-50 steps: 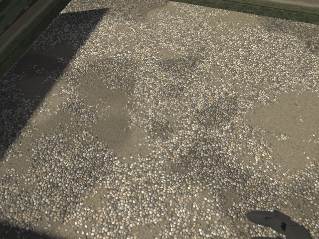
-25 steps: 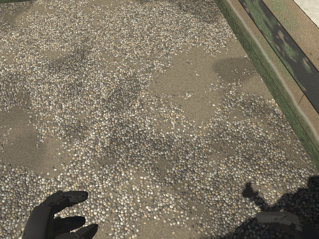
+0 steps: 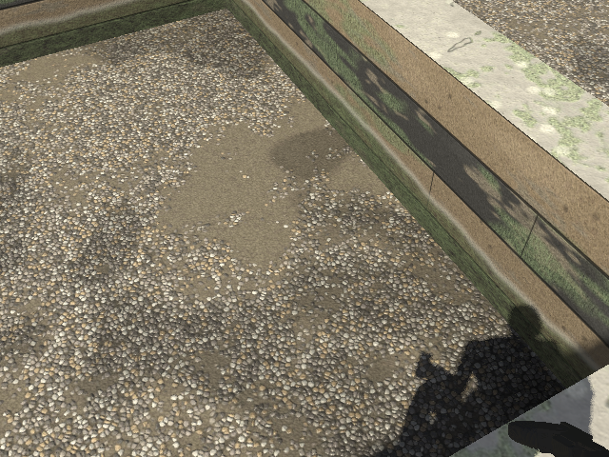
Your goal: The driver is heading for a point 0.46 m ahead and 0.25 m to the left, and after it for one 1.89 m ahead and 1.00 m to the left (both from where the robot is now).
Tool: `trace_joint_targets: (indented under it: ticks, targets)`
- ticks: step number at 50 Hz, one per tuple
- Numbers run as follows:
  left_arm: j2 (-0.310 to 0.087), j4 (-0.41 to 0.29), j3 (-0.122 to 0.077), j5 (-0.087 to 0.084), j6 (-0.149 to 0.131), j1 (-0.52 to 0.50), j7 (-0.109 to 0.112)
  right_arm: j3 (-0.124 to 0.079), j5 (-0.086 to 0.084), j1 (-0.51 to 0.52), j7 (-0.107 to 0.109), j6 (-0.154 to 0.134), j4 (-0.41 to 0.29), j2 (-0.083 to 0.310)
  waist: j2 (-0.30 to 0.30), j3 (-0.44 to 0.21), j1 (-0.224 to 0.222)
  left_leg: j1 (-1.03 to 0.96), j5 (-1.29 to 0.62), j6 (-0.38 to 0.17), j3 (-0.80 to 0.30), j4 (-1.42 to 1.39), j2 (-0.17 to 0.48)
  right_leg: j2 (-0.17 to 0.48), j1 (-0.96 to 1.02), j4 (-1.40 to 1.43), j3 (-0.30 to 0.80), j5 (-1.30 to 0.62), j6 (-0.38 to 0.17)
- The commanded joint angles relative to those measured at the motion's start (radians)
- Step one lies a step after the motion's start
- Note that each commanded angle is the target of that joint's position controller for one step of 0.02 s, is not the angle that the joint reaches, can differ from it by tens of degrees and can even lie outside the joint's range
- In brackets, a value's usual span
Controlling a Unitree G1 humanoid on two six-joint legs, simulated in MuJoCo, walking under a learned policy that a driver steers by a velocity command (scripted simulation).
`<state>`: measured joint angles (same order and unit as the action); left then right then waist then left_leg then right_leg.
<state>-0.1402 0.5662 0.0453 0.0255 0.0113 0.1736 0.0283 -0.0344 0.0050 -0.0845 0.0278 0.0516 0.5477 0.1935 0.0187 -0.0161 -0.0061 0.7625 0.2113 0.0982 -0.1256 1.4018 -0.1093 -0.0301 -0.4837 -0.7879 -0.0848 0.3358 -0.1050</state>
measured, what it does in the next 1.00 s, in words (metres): steps on the spot: left foot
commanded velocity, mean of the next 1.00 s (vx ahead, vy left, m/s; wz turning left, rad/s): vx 0.27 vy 0.00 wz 0.10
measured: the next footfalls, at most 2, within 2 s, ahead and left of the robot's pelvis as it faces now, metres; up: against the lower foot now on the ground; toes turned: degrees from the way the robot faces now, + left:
left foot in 0.32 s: +0.08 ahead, +0.12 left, +0.00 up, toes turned +4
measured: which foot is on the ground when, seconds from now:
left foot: up 0.00-0.30, down 0.32-1.00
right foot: down 0.00-1.00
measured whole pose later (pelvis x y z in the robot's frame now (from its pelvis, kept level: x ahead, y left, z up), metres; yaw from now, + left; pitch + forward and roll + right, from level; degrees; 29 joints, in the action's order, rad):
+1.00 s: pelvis +0.06 +0.01 +0.03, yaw +8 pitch +1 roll -1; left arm -0.20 0.66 0.05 0.02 0.05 0.20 0.02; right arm 0.07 0.01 -0.18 0.02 0.08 0.63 0.18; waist -0.01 -0.01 0.00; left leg 0.26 0.29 -0.03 -0.06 0.54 -0.04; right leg -0.03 -0.20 -0.47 -0.21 0.29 -0.09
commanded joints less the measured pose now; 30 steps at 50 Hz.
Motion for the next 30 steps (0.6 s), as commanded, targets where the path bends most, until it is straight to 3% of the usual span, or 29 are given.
trace_joint_targets:
  ticks: [1,3,5,7,9,10,11,12,14,15,16,17,18,19,21,23,25,30]
  targets:
    - [-0.145,-0.113,-0.051,-0.005,-0.058,-0.088,0.005,-0.022,-0.001,0.015,-0.004,0.008,-0.052,0.077,0.025,-0.074,0.022,0.062,-0.108,-0.004,-0.055,-0.016,0.035,0.305,0.094,0.364,0.390,0.106,0.062]
    - [-0.141,-0.092,-0.049,-0.002,-0.066,-0.003,0.004,-0.015,-0.001,0.046,-0.009,0.012,-0.048,0.068,0.018,-0.070,-0.007,0.068,-0.112,-0.017,-0.030,-0.078,0.053,0.300,0.163,0.361,0.361,0.030,0.056]
    - [-0.141,-0.062,-0.051,0.002,-0.069,0.080,0.008,-0.007,0.001,0.034,-0.013,0.010,-0.035,0.049,0.022,-0.082,-0.016,0.043,-0.041,-0.029,-0.008,-0.130,0.064,0.299,0.242,0.340,0.325,-0.192,0.028]
    - [-0.161,-0.032,-0.061,0.010,-0.060,0.144,0.016,-0.001,-0.008,0.024,-0.016,0.000,-0.023,0.037,0.036,-0.095,-0.022,-0.009,0.078,-0.042,0.016,-0.189,0.077,0.299,0.295,0.340,0.283,-0.362,-0.005]
    - [-0.146,-0.005,-0.060,0.005,-0.047,0.175,0.011,0.000,-0.015,0.027,-0.022,0.007,-0.013,0.046,0.060,-0.069,-0.035,-0.056,0.213,-0.044,0.044,-0.285,0.092,0.292,0.311,0.347,0.234,-0.455,-0.028]
    - [-0.147,0.011,-0.059,0.000,-0.041,0.188,0.014,0.003,-0.017,0.028,-0.032,0.010,-0.005,0.041,0.068,-0.065,-0.041,-0.103,0.261,-0.048,0.058,-0.323,0.092,0.288,0.304,0.366,0.229,-0.444,-0.032]
    - [-0.130,0.006,-0.053,-0.002,-0.042,0.123,0.015,0.002,-0.016,0.021,-0.039,0.014,0.009,0.041,0.050,-0.003,-0.009,-0.213,0.244,-0.055,0.072,-0.451,0.093,0.259,0.197,0.360,0.152,-0.525,-0.021]
    - [-0.141,0.007,-0.050,-0.004,-0.044,0.088,0.013,0.014,-0.019,0.010,-0.047,0.021,0.020,0.015,0.099,-0.016,-0.004,-0.329,0.287,-0.060,0.118,-0.529,0.079,0.229,0.140,0.364,0.111,-0.482,-0.020]
    - [-0.153,0.019,-0.051,-0.009,-0.036,0.087,0.011,0.020,-0.017,-0.011,-0.052,0.031,0.034,0.013,0.129,-0.036,-0.015,-0.435,0.285,-0.084,0.156,-0.650,0.054,0.217,0.148,0.368,0.124,-0.355,-0.032]
    - [-0.146,0.022,-0.047,-0.018,-0.029,0.065,0.012,0.027,-0.015,-0.044,-0.052,0.028,0.046,-0.002,0.109,-0.043,0.008,-0.515,0.191,-0.100,0.159,-0.775,0.054,0.211,0.133,0.355,0.124,-0.294,-0.021]
    - [-0.138,0.030,-0.046,-0.017,-0.024,0.061,0.007,0.039,-0.011,-0.067,-0.045,0.017,0.047,-0.014,0.080,-0.040,0.026,-0.597,0.070,-0.119,0.108,-0.927,0.086,0.199,0.107,0.322,0.110,-0.236,0.007]
    - [-0.114,0.024,-0.038,-0.031,-0.028,0.081,-0.001,0.037,0.011,-0.068,-0.034,0.006,0.046,0.032,-0.016,-0.062,-0.001,-0.676,-0.024,-0.159,-0.032,-0.910,0.165,0.159,0.039,0.268,0.078,-0.180,0.052]
    - [-0.123,0.018,-0.038,-0.030,-0.023,0.109,-0.007,0.022,0.002,-0.027,-0.027,0.005,0.044,0.079,-0.169,-0.063,-0.036,-0.545,0.007,-0.217,-0.149,-0.921,0.220,0.077,0.087,0.277,0.014,0.047,0.080]
    - [-0.156,0.022,-0.048,-0.020,-0.018,0.076,-0.004,0.033,-0.006,-0.004,-0.027,0.002,0.026,0.056,-0.175,-0.014,-0.016,-0.471,0.028,-0.235,-0.179,-0.973,0.236,0.072,0.132,0.279,0.019,0.068,0.090]
    - [-0.155,0.053,-0.049,-0.022,-0.015,0.093,-0.004,0.049,-0.008,0.036,-0.022,-0.003,0.013,0.024,-0.136,0.011,-0.034,-0.396,0.033,-0.198,-0.135,-0.997,0.203,0.079,0.243,0.323,0.027,-0.021,0.094]
    - [-0.156,0.068,-0.047,-0.019,-0.021,0.117,-0.006,0.047,-0.018,0.015,-0.018,-0.001,0.022,0.024,-0.084,-0.019,-0.033,-0.426,-0.058,-0.160,-0.056,-0.936,0.150,0.108,0.301,0.354,0.043,-0.158,0.079]
    - [-0.150,0.065,-0.044,-0.019,-0.015,0.094,-0.005,0.053,-0.016,-0.015,-0.027,-0.005,0.031,0.024,-0.036,-0.055,-0.018,-0.469,-0.102,-0.152,-0.022,-0.896,0.139,0.117,0.299,0.355,0.041,-0.222,0.065]
    - [-0.144,0.061,-0.047,-0.022,0.002,0.062,0.002,0.059,-0.011,-0.014,-0.032,-0.007,0.023,0.022,-0.024,-0.055,-0.013,-0.446,-0.126,-0.147,-0.008,-0.873,0.135,0.122,0.308,0.343,0.033,-0.250,0.058]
